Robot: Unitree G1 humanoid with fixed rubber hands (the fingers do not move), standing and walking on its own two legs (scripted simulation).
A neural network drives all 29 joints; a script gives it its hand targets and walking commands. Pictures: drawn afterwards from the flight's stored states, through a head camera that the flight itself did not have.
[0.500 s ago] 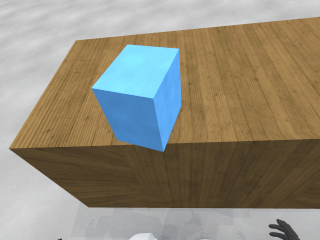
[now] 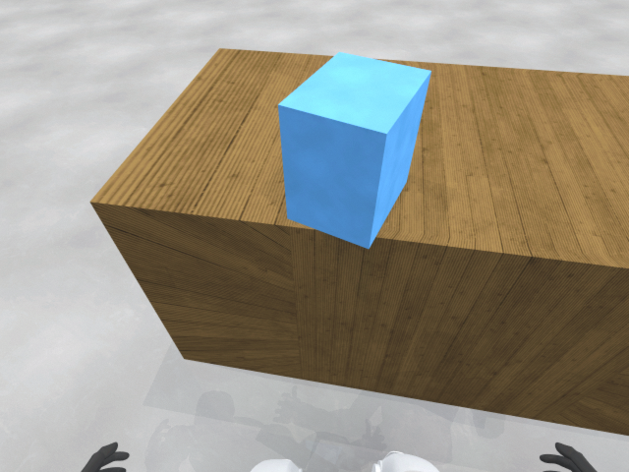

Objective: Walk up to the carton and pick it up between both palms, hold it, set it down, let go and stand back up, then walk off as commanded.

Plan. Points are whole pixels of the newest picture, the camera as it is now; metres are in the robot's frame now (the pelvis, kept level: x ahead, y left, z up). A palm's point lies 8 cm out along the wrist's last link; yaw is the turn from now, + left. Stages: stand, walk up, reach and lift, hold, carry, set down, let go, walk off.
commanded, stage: walk off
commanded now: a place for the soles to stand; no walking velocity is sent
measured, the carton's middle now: (353, 150) +0.60 -0.07 +0.09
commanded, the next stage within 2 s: none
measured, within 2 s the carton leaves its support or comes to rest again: neither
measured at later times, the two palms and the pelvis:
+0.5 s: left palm out of the picture +0.00 +0.40 -0.12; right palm out of the picture -0.02 -0.26 -0.08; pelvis -0.09 +0.08 -0.01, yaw -9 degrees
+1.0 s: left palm out of the picture +0.01 +0.38 -0.07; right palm out of the picture -0.13 -0.25 -0.12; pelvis -0.17 +0.09 -0.01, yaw -9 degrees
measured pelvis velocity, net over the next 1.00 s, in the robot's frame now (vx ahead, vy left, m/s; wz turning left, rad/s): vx -0.17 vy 0.09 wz -0.15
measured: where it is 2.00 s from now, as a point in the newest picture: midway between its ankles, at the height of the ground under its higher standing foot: outside the picture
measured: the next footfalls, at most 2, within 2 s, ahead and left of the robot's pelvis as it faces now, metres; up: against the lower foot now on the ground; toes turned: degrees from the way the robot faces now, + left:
left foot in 0.04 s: +0.07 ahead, +0.08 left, +0.00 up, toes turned -3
right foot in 0.68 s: -0.10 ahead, -0.02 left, +0.00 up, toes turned -10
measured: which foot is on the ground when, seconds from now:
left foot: up 0.00-0.02, down 0.04-0.70, up 0.72-1.00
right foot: down 0.00-0.06, up 0.08-0.66, down 0.68-1.00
